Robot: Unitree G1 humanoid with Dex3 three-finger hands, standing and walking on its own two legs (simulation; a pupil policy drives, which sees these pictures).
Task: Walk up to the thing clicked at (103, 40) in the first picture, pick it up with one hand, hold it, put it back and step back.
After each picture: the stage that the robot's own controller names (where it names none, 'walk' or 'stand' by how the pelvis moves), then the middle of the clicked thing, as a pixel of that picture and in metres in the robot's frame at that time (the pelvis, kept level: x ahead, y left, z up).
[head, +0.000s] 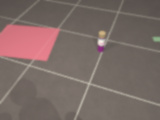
stand; (101, 42) +1.34 -0.17 -0.66
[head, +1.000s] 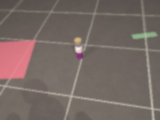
walk; (78, 49) +1.21 +0.15 -0.63
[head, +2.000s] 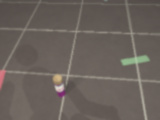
walk; (59, 86) +0.73 +0.27 -0.64
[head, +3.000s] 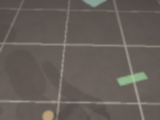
walk; out of the picture +0.42 +0.23 -0.63
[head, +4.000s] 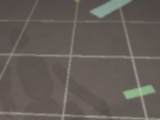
stand; out of the picture +0.37 +0.23 -0.65
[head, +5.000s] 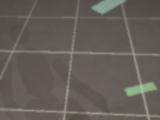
stand; out of the picture +0.37 +0.22 -0.66
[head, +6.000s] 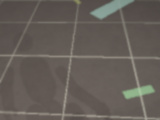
stand; out of the picture +0.39 +0.25 -0.66
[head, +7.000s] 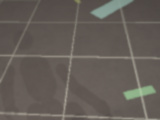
stand; out of the picture +0.37 +0.25 -0.66
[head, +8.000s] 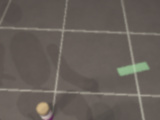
go down; (45, 113) +0.40 +0.24 -0.61
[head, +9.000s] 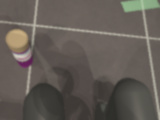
go down; (22, 51) +0.48 +0.23 -0.24
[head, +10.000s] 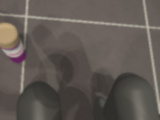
close in; (12, 46) +0.48 +0.24 -0.22
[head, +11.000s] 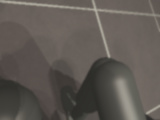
close in; out of the picture +0.47 +0.27 -0.17
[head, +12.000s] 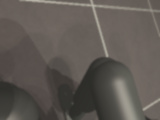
lift; out of the picture +0.45 +0.28 -0.17
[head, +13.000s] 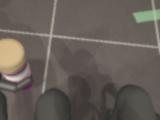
lift; (17, 70) +0.36 +0.23 -0.04
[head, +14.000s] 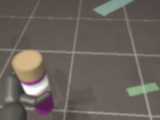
hold; (37, 87) +0.32 +0.17 +0.08
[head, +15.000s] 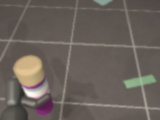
hold; (37, 90) +0.32 +0.17 +0.02
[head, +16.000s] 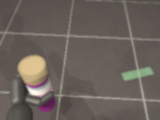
crouch; (40, 88) +0.34 +0.16 +0.00
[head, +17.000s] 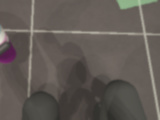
crouch; out of the picture +0.48 +0.24 -0.05
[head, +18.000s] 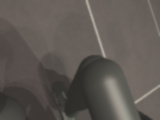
lower; out of the picture +0.48 +0.27 -0.18
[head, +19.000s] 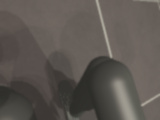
lower; out of the picture +0.48 +0.28 -0.18
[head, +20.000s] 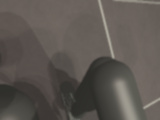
lower; out of the picture +0.47 +0.27 -0.18
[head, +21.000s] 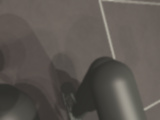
lower; out of the picture +0.46 +0.27 -0.18
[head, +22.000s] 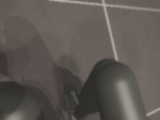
draw back; out of the picture +0.44 +0.25 -0.18
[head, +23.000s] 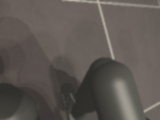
withdraw; out of the picture +0.44 +0.26 -0.18
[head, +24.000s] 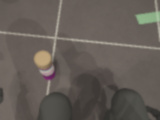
walk; (46, 67) +0.46 +0.19 -0.32
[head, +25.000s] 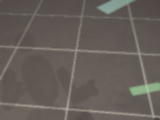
stand; out of the picture +0.37 +0.18 -0.59
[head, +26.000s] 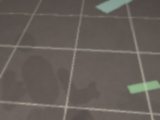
stand; out of the picture +0.39 +0.19 -0.60
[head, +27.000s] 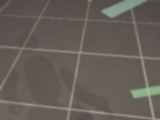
stand; out of the picture +0.39 +0.18 -0.63
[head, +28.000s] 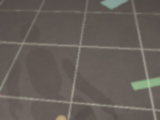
walk; out of the picture +0.40 +0.19 -0.65
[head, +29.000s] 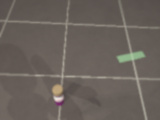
walk; (58, 96) +0.54 +0.16 -0.64
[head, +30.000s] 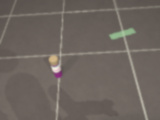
walk; (56, 67) +0.82 +0.30 -0.62
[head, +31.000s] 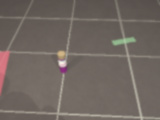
stand; (62, 62) +1.01 +0.22 -0.64
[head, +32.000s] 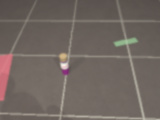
stand; (64, 64) +1.01 +0.22 -0.66
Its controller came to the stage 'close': yes
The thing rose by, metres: 0.68
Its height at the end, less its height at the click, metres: +0.00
